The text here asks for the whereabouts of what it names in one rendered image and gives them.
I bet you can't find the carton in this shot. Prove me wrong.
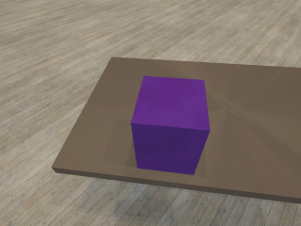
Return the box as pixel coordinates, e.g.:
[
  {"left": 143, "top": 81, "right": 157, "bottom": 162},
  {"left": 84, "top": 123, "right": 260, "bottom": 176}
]
[{"left": 131, "top": 75, "right": 211, "bottom": 175}]

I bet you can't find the table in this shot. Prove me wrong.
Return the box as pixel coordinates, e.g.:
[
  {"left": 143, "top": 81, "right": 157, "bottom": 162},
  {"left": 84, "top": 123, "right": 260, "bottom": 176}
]
[{"left": 51, "top": 56, "right": 301, "bottom": 204}]

